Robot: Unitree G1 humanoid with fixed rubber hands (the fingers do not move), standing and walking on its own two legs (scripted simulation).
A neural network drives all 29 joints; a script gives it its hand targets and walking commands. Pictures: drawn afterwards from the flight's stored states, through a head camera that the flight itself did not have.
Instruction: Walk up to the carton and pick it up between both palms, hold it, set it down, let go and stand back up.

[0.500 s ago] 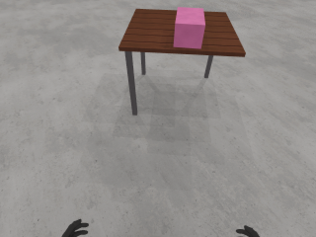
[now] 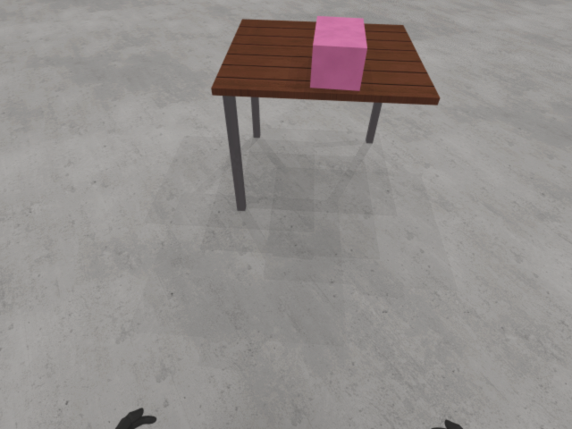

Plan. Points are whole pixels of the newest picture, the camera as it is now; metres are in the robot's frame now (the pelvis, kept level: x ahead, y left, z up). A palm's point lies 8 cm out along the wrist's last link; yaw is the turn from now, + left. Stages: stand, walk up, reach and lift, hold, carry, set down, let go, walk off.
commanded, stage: stand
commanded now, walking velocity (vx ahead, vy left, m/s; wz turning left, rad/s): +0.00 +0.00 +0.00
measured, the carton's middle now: (337, 51) +1.39 -0.17 -0.03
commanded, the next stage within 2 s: none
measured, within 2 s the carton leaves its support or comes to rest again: neither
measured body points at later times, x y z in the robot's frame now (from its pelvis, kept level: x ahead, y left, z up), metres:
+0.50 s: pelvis +0.00 +0.00 +0.00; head +0.00 +0.00 +0.45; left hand +0.12 +0.25 -0.10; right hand +0.11 -0.25 -0.11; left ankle +0.01 +0.13 -0.73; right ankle +0.02 -0.12 -0.73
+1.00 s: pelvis +0.00 +0.01 +0.00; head +0.00 +0.00 +0.45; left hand +0.12 +0.26 -0.11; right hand +0.09 -0.26 -0.11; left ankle +0.01 +0.13 -0.73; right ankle +0.02 -0.12 -0.73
